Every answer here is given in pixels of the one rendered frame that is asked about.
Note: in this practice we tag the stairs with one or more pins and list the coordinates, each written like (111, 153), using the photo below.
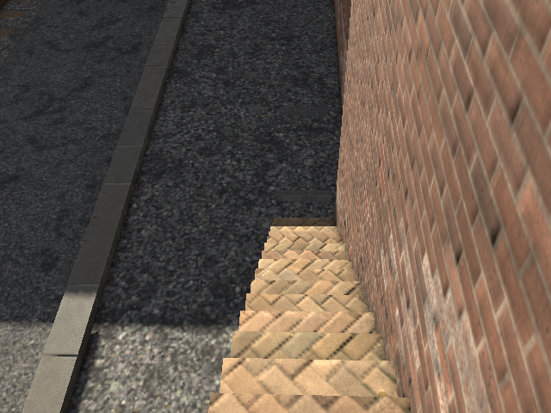
(306, 342)

